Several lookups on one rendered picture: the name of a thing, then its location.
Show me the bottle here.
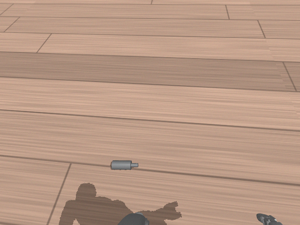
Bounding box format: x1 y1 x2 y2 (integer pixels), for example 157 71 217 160
112 160 138 170

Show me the right robot hand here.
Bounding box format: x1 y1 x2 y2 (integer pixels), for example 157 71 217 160
256 213 283 225

